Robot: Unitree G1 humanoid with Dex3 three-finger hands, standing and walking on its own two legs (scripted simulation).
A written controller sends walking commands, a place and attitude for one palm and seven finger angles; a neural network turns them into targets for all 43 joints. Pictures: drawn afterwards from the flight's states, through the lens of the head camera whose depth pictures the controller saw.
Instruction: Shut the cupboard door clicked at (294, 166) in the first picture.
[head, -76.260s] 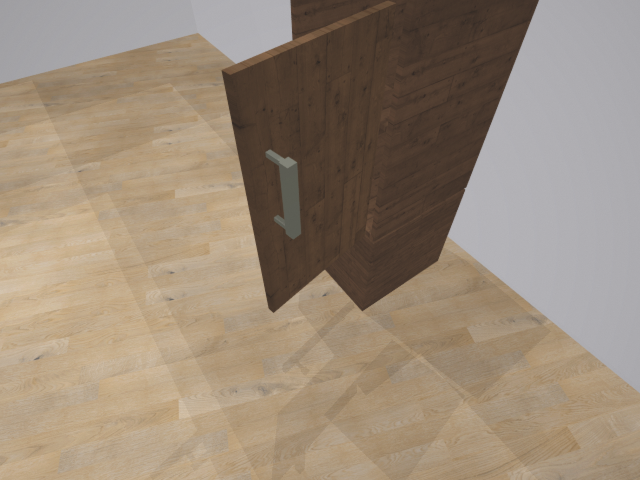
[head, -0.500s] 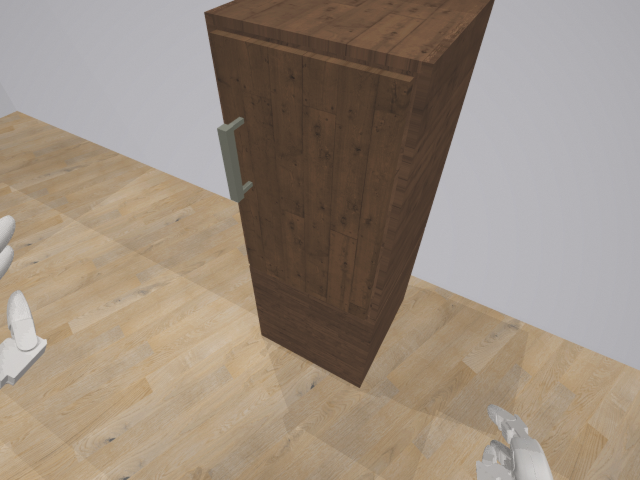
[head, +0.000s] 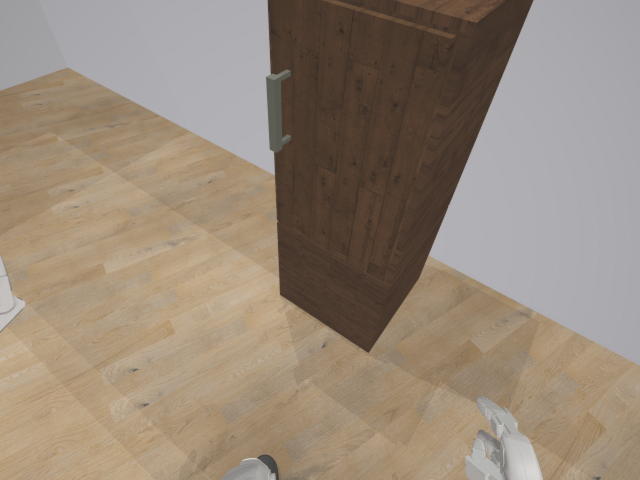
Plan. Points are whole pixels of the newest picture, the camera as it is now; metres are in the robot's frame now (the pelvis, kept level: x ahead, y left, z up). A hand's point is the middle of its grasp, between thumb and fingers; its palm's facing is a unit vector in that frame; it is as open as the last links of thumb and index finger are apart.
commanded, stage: stop stepping back and stand still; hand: left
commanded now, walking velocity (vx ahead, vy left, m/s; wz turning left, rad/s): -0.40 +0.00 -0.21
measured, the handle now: (280, 112) +0.79 +0.10 +0.05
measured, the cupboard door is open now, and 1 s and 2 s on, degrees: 0 0 0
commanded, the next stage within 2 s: let the arm hang, fingers relaxed in 1.34 s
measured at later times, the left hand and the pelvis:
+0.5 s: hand out of the picture +0.13 +0.28 +0.19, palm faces +0.37 -0.83 -0.43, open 7.4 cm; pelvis -0.09 +0.04 +0.02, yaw -5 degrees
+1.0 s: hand out of the picture +0.16 +0.28 +0.18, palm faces +0.29 -0.84 -0.46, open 7.4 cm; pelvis -0.08 +0.05 +0.02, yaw -8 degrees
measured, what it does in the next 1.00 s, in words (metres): steps on the spot: right foot, then left foot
